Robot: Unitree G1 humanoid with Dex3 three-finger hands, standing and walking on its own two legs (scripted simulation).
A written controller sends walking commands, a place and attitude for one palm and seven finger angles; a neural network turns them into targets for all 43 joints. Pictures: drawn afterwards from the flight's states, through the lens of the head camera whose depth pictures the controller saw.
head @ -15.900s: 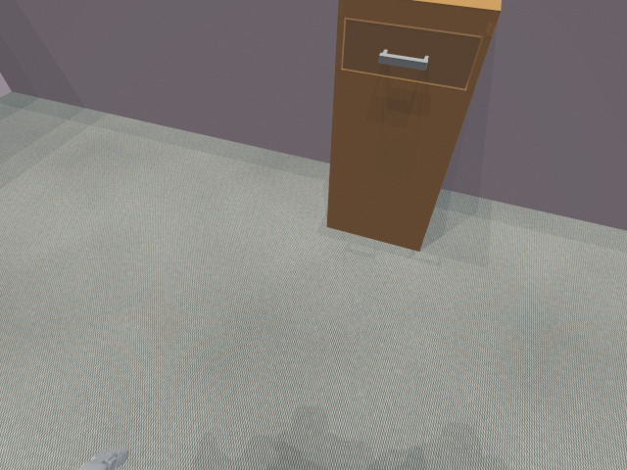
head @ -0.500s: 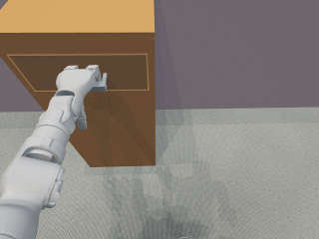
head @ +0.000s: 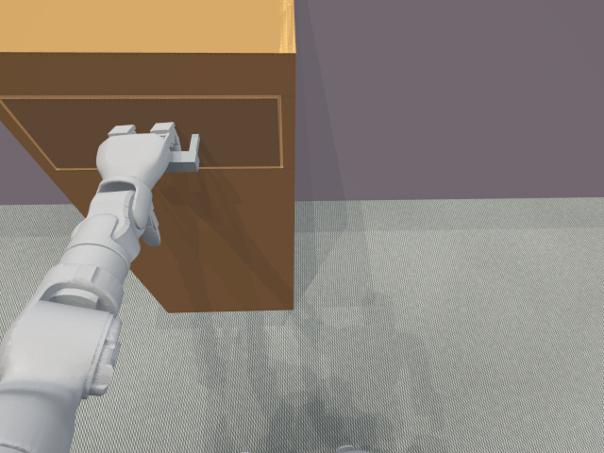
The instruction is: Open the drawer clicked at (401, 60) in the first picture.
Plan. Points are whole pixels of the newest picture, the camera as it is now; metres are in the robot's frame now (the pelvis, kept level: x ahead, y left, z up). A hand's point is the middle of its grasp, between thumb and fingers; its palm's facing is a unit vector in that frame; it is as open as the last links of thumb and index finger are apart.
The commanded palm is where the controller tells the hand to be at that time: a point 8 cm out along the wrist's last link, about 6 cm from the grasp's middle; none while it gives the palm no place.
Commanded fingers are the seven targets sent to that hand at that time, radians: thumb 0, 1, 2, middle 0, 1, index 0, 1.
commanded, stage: lower the fingers behind the handle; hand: left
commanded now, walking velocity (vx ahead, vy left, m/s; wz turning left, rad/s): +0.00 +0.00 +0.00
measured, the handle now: (153, 151) +0.54 +0.19 +0.06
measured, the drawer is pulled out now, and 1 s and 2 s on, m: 0.00 0.00 0.02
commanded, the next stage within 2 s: close the thumb around the handle in 0.56 s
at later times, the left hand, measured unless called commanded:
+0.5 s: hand (150, 188) +0.49 +0.19 +0.03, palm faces -0.05 -0.03 -1.00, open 13.8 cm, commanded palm +0.47 +0.20 +0.07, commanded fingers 0.00 -0.50 0.30 -0.30 -1.20 -0.30 -1.20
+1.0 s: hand (149, 187) +0.49 +0.19 +0.03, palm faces -0.04 -0.02 -1.00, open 10.5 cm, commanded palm +0.47 +0.19 +0.07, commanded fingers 0.00 0.51 0.73 -0.37 -1.31 -0.37 -1.31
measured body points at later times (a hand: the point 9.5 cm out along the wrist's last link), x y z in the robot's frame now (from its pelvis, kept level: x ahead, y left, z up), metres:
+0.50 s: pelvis -0.01 +0.01 -0.01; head +0.08 +0.01 +0.44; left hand +0.49 +0.19 +0.09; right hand +0.00 -0.26 -0.13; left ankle -0.02 +0.09 -0.71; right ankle -0.02 -0.10 -0.71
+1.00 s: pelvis -0.01 +0.01 -0.01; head +0.09 +0.01 +0.43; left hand +0.49 +0.19 +0.09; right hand -0.01 -0.26 -0.13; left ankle -0.02 +0.09 -0.71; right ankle -0.02 -0.10 -0.71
